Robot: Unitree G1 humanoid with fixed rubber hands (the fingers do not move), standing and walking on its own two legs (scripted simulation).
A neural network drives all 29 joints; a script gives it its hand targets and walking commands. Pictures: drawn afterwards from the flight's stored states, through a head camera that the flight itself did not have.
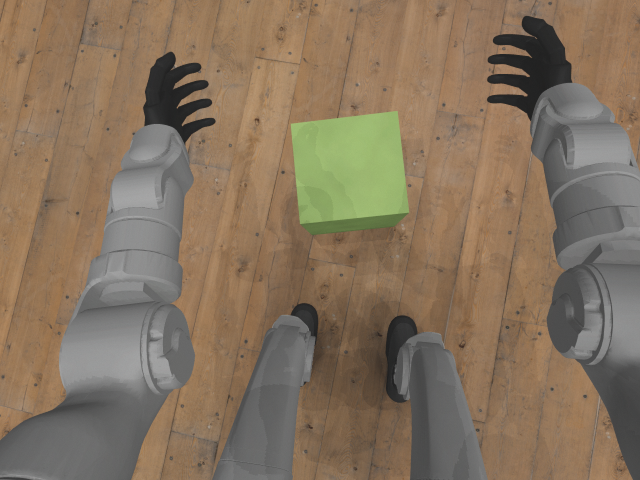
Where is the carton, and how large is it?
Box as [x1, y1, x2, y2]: [291, 111, 408, 234]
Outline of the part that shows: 397,111 291,124 300,224 311,234 393,226 408,212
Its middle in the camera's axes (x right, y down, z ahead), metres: +0.06 -0.13 +0.88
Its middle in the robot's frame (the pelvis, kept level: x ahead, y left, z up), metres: +0.53 +0.05 -0.53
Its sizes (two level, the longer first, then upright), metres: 0.210 0.200 0.250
